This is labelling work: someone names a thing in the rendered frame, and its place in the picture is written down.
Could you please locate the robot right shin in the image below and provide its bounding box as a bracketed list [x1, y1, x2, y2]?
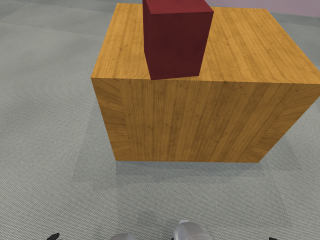
[179, 220, 189, 225]

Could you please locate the right robot thigh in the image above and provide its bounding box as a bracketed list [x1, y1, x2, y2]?
[173, 222, 213, 240]

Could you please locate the pedestal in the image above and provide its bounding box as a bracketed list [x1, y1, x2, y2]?
[90, 3, 320, 163]

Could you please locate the carton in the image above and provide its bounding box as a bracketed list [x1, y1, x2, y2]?
[142, 0, 214, 81]

